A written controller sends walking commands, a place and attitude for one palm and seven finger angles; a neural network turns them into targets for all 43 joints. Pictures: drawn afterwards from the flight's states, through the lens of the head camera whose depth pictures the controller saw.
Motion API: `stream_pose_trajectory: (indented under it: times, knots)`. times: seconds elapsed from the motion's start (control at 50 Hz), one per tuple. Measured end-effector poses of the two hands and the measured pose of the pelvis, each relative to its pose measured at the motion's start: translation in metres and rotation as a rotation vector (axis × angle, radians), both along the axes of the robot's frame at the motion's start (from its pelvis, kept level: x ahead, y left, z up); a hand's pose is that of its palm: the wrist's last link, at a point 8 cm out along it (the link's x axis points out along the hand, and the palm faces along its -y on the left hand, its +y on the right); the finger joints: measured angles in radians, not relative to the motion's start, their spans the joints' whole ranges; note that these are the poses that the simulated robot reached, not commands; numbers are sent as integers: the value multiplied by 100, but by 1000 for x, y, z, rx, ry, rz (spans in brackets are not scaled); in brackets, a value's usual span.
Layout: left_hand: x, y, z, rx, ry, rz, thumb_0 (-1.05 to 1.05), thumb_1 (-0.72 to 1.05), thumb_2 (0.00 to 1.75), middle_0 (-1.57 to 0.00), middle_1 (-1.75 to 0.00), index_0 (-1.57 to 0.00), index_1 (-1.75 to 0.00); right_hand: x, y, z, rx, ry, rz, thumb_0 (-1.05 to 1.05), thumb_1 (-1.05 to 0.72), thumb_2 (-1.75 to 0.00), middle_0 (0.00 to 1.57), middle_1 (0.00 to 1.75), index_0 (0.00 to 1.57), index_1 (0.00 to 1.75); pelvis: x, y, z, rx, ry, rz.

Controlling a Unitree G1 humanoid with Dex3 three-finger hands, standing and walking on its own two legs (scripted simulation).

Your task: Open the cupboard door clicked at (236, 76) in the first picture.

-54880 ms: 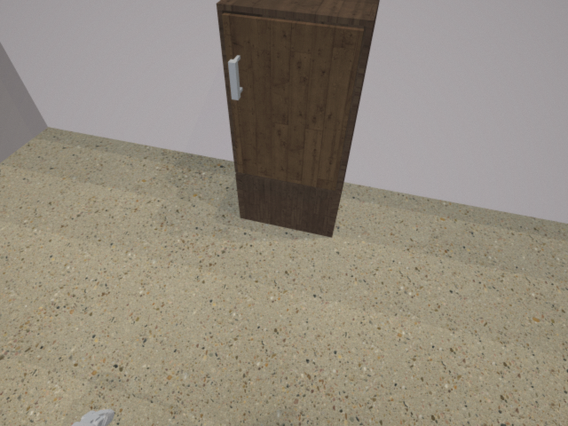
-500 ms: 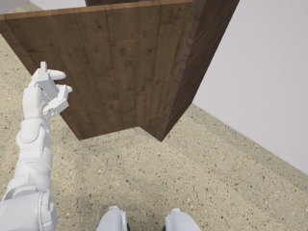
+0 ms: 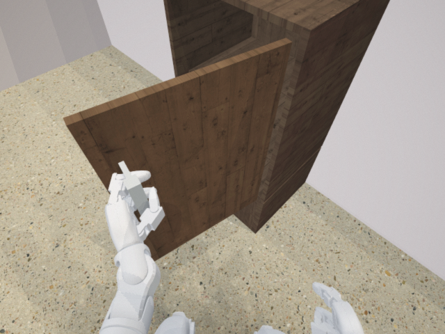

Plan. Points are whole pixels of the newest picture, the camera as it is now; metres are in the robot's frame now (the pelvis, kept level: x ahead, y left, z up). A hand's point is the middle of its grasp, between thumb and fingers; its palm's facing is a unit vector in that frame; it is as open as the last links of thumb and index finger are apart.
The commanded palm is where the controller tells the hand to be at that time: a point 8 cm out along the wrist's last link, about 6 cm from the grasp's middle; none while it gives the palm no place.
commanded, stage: pull the door open along its arc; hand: left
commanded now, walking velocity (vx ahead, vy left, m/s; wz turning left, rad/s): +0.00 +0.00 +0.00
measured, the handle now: (135, 191) +0.36 +0.18 +0.04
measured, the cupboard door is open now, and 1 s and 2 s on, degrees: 78 85 88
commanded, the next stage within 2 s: open thumb and fingers to let go in 0.18 s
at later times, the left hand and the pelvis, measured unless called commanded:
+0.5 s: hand (178, 228) +0.29 +0.09 +0.04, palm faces +0.45 -0.89 -0.01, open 6.8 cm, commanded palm +0.25 +0.13 +0.04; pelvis +0.00 -0.03 +0.00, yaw +3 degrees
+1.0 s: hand (172, 224) +0.30 +0.10 +0.04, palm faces +0.40 -0.92 +0.00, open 14.2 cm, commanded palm +0.25 +0.14 +0.04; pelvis -0.01 +0.00 +0.00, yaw +2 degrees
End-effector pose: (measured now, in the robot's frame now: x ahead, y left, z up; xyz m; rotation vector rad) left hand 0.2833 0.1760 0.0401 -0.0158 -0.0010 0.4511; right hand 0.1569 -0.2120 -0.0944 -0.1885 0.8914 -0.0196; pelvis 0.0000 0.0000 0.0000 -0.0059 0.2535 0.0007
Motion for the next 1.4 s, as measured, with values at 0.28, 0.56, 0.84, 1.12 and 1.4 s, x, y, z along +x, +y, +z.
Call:
stream_pose_trajectory:
  times: [0.28, 0.56, 0.84, 1.12, 1.4]
  knots:
    - [-43, -47, 3, -10, 35, 14, 3, 69, 72, -35, -135, -39, -135, -5, -35, -3, -29, 0, 7, 2, -91, -90, 20, 30, 20, 30, 7, -21, 3, 19, -16, 28]
    - [-35, -43, 1, 19, 9, 20, 1, 42, 68, -36, -130, -35, -130, 10, -25, -13, -13, -22, 38, 2, -91, -90, 20, 30, 20, 30, -1, -25, -3, 23, -6, 45]
    - [-29, -35, 0, 12, 2, -16, 0, -33, 36, -32, -117, -33, -117, 2, -11, -8, -30, -11, 31, 2, -91, -90, 20, 30, 20, 30, -5, -8, -2, 5, -9, 38]
    - [-30, -30, 0, 15, -3, -59, -1, -49, 30, -41, -79, -41, -78, -3, 15, -5, -30, -22, 42, 2, -91, -90, 20, 30, 20, 30, -12, 13, -4, -17, -17, 35]
    - [-39, -11, 0, 87, -14, -535, -1, -50, 30, -27, -44, -22, -43, -15, 29, 0, -27, -57, 15, 2, -90, -90, 20, 30, 20, 30, -23, 30, -7, -39, -40, 43]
